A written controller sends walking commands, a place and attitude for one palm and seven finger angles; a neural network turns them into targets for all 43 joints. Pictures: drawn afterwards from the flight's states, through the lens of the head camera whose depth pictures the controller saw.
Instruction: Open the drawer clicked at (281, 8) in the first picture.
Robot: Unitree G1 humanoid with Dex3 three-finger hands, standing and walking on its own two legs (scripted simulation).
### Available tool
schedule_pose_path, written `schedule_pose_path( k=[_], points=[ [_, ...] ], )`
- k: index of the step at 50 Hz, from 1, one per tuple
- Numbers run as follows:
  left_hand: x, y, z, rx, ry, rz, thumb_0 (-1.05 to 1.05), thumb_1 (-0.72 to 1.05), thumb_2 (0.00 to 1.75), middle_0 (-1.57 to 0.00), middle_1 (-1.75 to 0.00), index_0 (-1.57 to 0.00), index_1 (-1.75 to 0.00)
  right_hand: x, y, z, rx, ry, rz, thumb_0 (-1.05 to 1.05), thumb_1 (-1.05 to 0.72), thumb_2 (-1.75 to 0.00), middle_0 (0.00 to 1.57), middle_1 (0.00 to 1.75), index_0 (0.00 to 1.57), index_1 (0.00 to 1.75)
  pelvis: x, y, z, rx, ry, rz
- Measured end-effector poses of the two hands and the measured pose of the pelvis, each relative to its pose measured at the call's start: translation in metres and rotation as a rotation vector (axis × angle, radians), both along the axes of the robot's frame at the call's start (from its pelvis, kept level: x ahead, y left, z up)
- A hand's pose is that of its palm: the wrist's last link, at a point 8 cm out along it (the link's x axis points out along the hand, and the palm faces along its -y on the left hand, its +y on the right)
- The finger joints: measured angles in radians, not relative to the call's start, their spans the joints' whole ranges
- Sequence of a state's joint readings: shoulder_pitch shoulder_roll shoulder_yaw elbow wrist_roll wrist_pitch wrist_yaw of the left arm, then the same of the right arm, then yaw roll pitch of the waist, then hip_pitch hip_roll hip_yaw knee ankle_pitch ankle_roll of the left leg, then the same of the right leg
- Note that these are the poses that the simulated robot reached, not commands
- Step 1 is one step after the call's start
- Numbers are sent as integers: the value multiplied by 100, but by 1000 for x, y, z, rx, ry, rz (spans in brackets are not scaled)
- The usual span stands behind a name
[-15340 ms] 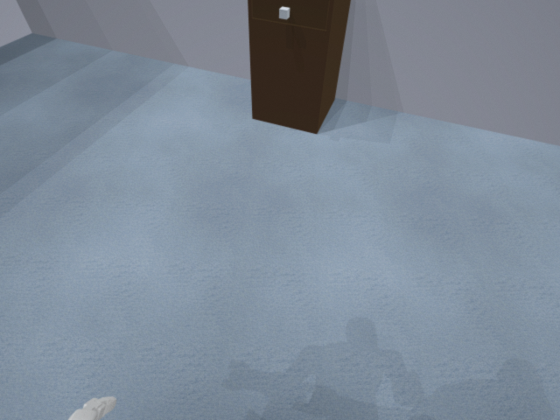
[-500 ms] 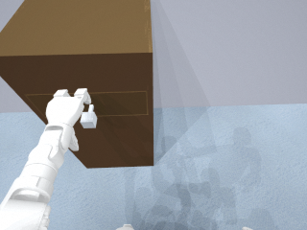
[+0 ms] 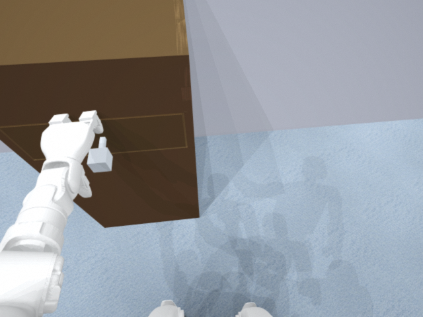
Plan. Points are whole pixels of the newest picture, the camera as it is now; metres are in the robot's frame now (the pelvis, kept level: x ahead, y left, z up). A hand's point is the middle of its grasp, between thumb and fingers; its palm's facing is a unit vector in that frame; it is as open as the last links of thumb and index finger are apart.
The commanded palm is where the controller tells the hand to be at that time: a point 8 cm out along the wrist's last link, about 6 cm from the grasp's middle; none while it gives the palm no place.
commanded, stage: move the hooked fingers above the handle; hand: left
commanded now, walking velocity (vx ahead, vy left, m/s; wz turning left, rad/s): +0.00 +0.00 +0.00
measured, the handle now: (101, 152) +0.48 +0.25 -0.05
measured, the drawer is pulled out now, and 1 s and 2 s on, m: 0.00 0.00 0.00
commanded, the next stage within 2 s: lower the fingers behind the handle in 0.62 s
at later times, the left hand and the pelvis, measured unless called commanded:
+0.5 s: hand (80, 157) +0.43 +0.26 +0.00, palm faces -0.09 -0.03 -1.00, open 13.8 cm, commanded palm +0.41 +0.25 +0.07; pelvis +0.00 +0.01 +0.00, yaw +0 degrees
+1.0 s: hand (86, 164) +0.42 +0.25 -0.01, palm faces -0.10 -0.04 -0.99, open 13.8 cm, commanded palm +0.41 +0.25 +0.05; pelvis +0.00 +0.00 +0.00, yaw +1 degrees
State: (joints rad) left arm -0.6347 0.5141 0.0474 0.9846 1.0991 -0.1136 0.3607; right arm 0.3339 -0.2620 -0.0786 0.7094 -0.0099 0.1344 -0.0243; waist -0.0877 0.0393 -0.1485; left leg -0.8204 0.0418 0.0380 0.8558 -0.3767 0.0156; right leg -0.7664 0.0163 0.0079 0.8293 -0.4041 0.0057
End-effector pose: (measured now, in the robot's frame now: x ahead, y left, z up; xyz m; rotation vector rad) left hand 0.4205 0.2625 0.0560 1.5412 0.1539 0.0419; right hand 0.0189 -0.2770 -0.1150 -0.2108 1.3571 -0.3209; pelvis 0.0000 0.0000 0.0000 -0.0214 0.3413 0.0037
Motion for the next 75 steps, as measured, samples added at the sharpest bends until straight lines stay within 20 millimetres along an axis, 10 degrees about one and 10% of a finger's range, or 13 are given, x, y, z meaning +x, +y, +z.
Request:
schedule_pose_path(
  k=[43, 75],
  points=[
    [-10, -11, 1, -2, -4, -3, 0, -48, 30, -32, -120, -32, -120, 38, 8, 2, 35, -81, 38, 0, -90, -90, 20, 30, 21, 30, 7, 0, 5, 2, -28, 7],
    [-8, -7, -42, -11, -14, -15, 0, -48, 30, -32, -120, -32, -120, 11, 9, -22, 13, -7, 29, 0, -90, -90, 20, 30, 21, 30, -3, 2, -20, -10, 54, 4]
  ],
)
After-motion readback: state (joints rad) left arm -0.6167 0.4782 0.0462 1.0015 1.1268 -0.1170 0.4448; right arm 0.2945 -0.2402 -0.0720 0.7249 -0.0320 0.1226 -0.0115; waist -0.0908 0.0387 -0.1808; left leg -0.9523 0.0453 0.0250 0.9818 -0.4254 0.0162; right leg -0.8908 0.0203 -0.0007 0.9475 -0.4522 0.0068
